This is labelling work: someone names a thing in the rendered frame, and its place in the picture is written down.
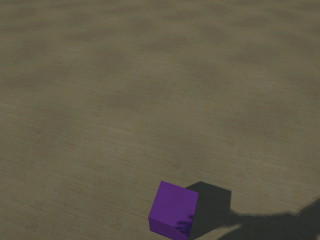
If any carton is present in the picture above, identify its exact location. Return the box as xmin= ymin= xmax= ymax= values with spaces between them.
xmin=148 ymin=180 xmax=199 ymax=240

